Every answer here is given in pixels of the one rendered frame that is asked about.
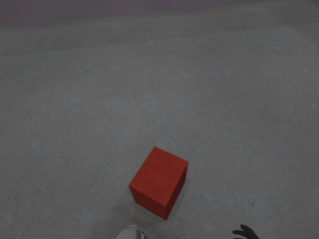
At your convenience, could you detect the carton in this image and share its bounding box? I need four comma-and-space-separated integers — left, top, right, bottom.
129, 146, 188, 221

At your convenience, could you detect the left robot shin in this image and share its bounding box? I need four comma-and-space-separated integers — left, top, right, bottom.
128, 225, 141, 231

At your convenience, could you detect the left robot thigh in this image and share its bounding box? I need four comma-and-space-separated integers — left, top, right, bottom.
116, 228, 146, 239

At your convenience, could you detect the robot right hand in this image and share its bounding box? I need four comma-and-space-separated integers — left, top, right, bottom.
232, 224, 259, 239

